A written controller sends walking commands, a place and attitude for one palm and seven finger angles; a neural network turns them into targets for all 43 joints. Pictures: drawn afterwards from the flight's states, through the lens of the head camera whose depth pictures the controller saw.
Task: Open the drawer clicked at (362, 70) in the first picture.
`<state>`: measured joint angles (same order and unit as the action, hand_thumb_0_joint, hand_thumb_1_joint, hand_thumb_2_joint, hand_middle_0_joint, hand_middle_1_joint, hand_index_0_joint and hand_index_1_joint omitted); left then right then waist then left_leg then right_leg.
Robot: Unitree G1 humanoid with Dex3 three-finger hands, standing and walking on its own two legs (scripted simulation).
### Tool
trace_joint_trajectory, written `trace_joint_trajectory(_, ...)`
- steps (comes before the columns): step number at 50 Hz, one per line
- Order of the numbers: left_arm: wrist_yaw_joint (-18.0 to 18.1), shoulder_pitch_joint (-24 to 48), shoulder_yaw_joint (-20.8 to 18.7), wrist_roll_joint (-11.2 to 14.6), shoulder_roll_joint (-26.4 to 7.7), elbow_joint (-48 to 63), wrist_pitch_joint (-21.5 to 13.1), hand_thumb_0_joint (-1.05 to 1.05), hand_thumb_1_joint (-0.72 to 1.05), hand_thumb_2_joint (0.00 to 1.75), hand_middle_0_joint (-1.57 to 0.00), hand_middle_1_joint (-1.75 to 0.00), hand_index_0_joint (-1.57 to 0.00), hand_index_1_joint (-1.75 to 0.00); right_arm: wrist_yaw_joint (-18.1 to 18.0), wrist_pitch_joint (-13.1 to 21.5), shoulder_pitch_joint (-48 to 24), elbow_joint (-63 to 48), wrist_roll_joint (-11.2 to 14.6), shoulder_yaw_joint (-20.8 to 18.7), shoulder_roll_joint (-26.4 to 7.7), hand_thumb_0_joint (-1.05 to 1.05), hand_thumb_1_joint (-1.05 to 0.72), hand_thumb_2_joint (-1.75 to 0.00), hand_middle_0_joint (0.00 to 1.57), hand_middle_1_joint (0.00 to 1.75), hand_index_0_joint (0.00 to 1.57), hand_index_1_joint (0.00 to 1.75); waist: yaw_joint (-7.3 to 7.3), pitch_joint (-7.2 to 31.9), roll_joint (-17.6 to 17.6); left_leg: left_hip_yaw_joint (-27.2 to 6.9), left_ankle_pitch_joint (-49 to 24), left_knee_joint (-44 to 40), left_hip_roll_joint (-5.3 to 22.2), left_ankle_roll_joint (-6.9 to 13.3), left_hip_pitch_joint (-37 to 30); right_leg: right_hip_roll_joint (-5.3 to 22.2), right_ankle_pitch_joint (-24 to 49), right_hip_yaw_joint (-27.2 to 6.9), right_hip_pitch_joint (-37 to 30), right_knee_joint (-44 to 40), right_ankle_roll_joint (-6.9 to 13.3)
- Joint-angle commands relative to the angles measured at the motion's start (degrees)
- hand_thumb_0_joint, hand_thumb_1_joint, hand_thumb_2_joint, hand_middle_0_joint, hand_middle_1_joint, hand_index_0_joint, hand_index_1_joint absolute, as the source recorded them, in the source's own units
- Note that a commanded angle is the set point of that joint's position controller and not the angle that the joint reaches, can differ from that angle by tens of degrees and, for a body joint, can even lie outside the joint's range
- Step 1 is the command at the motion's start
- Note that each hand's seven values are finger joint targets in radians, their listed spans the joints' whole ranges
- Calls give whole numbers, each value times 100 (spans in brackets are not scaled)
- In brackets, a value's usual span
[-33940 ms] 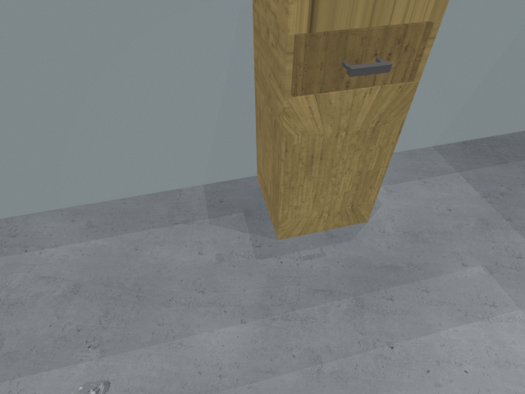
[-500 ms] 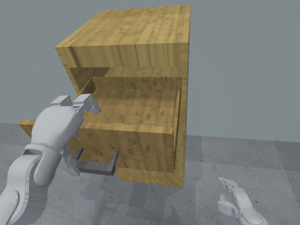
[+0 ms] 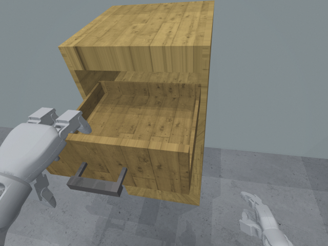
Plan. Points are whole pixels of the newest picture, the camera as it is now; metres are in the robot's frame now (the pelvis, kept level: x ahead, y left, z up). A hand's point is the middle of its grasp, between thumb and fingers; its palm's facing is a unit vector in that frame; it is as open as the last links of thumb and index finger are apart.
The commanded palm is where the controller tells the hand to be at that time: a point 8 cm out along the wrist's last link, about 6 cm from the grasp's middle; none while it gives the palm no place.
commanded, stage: draw the hand back to the body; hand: left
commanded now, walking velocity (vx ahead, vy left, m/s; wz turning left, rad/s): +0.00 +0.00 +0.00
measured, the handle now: (99, 177) +0.24 +0.20 +0.07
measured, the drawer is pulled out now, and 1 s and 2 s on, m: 0.29 0.29 0.29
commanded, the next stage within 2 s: step back with the hand held close in 1.04 s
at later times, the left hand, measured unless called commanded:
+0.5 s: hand (44, 129) +0.22 +0.23 +0.26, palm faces +0.39 -0.83 -0.41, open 11.7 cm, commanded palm +0.16 +0.28 +0.26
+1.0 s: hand (36, 142) +0.20 +0.24 +0.25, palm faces +0.43 -0.82 -0.38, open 7.7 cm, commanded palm +0.15 +0.29 +0.26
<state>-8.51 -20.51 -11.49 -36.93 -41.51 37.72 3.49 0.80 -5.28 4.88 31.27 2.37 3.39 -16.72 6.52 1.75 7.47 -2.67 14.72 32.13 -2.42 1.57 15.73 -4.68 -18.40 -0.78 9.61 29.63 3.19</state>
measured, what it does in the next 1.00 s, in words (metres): stands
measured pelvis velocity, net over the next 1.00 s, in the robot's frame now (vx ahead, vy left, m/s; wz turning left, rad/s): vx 0.01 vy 0.01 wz -0.01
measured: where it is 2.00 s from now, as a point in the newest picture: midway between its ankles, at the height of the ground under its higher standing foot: outside the picture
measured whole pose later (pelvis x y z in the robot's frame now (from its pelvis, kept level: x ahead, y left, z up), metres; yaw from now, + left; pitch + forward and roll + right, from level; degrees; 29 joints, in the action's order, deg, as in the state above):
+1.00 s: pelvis +0.01 +0.01 +0.01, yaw -1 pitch -2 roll -1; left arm 5.3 -25.6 -23.2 6.8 -21.8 36.5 -8.4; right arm -2.2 4.9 9.7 35.2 1.7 1.5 -12.5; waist 3.5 0.9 4.2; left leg -1.6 14.2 28.3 -2.7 2.4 11.9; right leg -4.0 -17.0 -2.0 5.5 24.8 2.3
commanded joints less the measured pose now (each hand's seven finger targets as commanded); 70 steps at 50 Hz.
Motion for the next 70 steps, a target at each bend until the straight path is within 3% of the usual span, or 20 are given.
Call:
trace_joint_trajectory(1, 425, 914, -1318, 102, -1119, 112, 123, 0, -50, 30, -30, -120, -30, -120, -13, 242, -984, -895, 58, -251, -410, 0, -90, -90, 20, 30, 20, 30, -64, 461, -417, 144, -1108, -185, 125, 0, -621, 419, 1331, -125, 598, -702, -275)
trace_joint_trajectory(2, 408, 968, -1273, 106, -1125, 144, 168, 0, -50, 30, -30, -120, -30, -120, -10, 245, -1012, -927, 84, -256, -429, 0, -90, -90, 20, 30, 20, 30, -71, 484, -445, 116, -1093, -223, 129, -6, -618, 436, 1304, -147, 588, -665, -284)
trace_joint_trajectory(3, 778, 2217, -1092, 3628, 924, 994, -533, 0, -47, 32, -30, -118, -30, -118, -155, 673, -614, -1063, 66, -280, -34, 0, -90, -90, 20, 30, 20, 30, -717, 183, -392, 188, -531, -242, 246, 68, -1385, 322, 1171, -120, 767, -986, -111)
trace_joint_trajectory(4, 1060, 1009, -1444, 3722, 578, -277, -775, 0, -43, 33, -29, -115, -29, -115, -283, 859, -271, -738, -34, -269, -186, 0, -90, -90, 20, 30, 20, 30, -602, -94, -1041, 102, -243, -374, 396, 47, -1236, 281, 827, -18, 818, -960, -105)
trace_joint_trajectory(6, 1133, 268, -1322, 4134, 1010, 216, -931, 0, -36, 36, -29, -111, -29, -111, -339, 935, -399, -866, 2, -301, -195, 0, -90, -90, 20, 30, 20, 30, -452, 116, -1406, 116, -352, -493, 375, 48, -1191, 368, 878, 43, 566, -1036, -160)
trace_joint_trajectory(8, 1280, 467, -1621, 4311, 634, 1048, -1263, 0, -29, 39, -29, -107, -29, -107, -389, 1229, -522, -814, -17, -331, -231, 0, -90, -90, 20, 30, 20, 30, -373, 575, -853, 181, -522, -486, 377, 41, -1335, 462, 1023, -123, 329, -932, -180)
trace_joint_trajectory(9, 1330, 601, -1418, 4311, 875, 1492, -1438, 0, -26, 40, -28, -104, -28, -104, -389, 1334, -445, -853, -74, -293, -129, 0, -90, -90, 20, 30, 20, 30, -310, 946, -542, 211, -708, -527, 336, 48, -1369, 505, 1179, -35, 114, -871, -164)
trace_joint_trajectory(13, 1513, 310, -1597, 4286, 694, 1726, -1602, 0, -12, 47, -27, -95, -27, -95, -398, 1636, -340, -664, -122, -267, -125, 0, -90, -90, 20, 30, 20, 30, -256, 480, 232, 150, -1153, -627, 425, -42, -1158, 484, 1393, -103, 141, -843, -53)
trace_joint_trajectory(17, 1501, 80, -1644, 4309, 859, 1403, -1625, 0, 2, 52, -26, -86, -26, -86, -347, 1624, -175, -543, -111, -282, -76, 0, -90, -90, 20, 30, 20, 30, -285, 308, 225, 99, -1508, -687, 477, -119, -1047, 461, 1592, 31, 80, -741, -42)
trace_joint_trajectory(23, 1368, -85, -1669, 4423, 1113, 692, -1539, 0, 23, 62, -25, -73, -25, -73, -323, 1429, -198, -507, -45, -424, -164, 0, -90, -90, 20, 30, 20, 30, -348, 175, -578, 129, -1603, -668, 541, -94, -1028, 429, 1685, 105, 206, -767, -108)
trace_joint_trajectory(27, 1357, -184, -1771, 4431, 934, 1102, -1591, 0, 37, 68, -24, -64, -24, -64, -330, 1368, -243, -587, -39, -465, -185, 0, -90, -90, 20, 30, 20, 30, -311, 573, -665, 120, -1572, -665, 531, -75, -1166, 451, 1688, 80, 128, -745, -130)
trace_joint_trajectory(30, 1410, -285, -1861, 4413, 812, 1410, -1633, 0, 48, 72, -23, -57, -23, -57, -354, 1418, -247, -577, -48, -458, -169, 0, -90, -90, 20, 30, 20, 30, -308, 811, -476, 120, -1753, -625, 527, -98, -1272, 458, 1834, 51, 37, -739, -117)
trace_joint_trajectory(38, 1477, -22, -1983, 4397, 807, 999, -1537, 0, 76, 84, -21, -39, -21, -39, -388, 1351, -170, -471, -27, -437, -143, 0, -90, -90, 20, 30, 20, 30, -381, 233, -161, 76, -1359, -700, 507, -149, -1102, 425, 1415, 74, 269, -894, -79)
trace_joint_trajectory(42, 1444, 55, -1824, 4411, 943, 805, -1493, 0, 90, 90, -20, -30, -20, -30, -372, 1294, -218, -521, -19, -452, -173, 0, -90, -90, 20, 30, 20, 30, -396, 154, -412, 28, -1050, -772, 521, -101, -1083, 425, 1143, 96, 376, -916, -119)
trace_joint_trajectory(48, 1448, 44, -1833, 4394, 830, 1203, -1549, 0, 90, 90, -20, -30, -20, -30, -362, 1343, -304, -553, -48, -448, -190, 0, -90, -90, 20, 30, 20, 30, -327, 468, -267, 43, -1146, -727, 480, -75, -1183, 445, 1308, 16, 176, -925, -93)
trace_joint_trajectory(57, 1477, -106, -1976, 4418, 803, 843, -1535, 0, 90, 90, -20, -30, -20, -30, -386, 1332, -285, -479, -38, -448, -140, 0, -90, -90, 20, 30, 20, 30, -340, 198, -413, 117, -969, -687, 434, -43, -1073, 464, 1294, -55, 264, -1066, -118)
trace_joint_trajectory(58, 1558, 899, -2972, 4298, -214, 1046, -1832, 0, 90, 90, -20, -30, -20, -30, -350, 1256, 154, -727, 34, -416, -232, 0, -90, -90, 20, 30, 20, 30, -538, -348, -75, -89, -619, -595, 467, 88, -827, 728, 1530, -729, 773, -1346, -103)
trace_joint_trajectory(61, 1412, 277, -2327, 4230, 530, 371, -1898, 0, 90, 90, -20, -30, -20, -30, -320, 1216, -12, -535, 4, -501, -263, 0, -90, -90, 20, 30, 20, 30, -653, -27, -905, -52, -869, -266, 452, 117, -1057, 918, 2566, -1039, 769, -1361, -176)
trace_joint_trajectory(63, 1333, 39, -2142, 4204, 729, 226, -1905, 0, 90, 90, -20, -30, -20, -30, -286, 1192, -12, -586, 9, -552, -329, 0, -90, -90, 20, 30, 20, 30, -653, 266, -797, 2, -1349, -274, 510, 125, -1129, 916, 3036, -889, 578, -1146, -251)
trace_joint_trajectory(70, 1437, -941, -2538, 4176, 356, 1159, -1949, 0, 90, 90, -20, -30, -20, -30, -255, 972, -70, -870, 43, -659, -280, 0, -90, -90, 20, 30, 20, 30, -615, 980, -711, -84, -2159, -443, 807, 146, -897, 841, 2692, -656, 241, -530, -260)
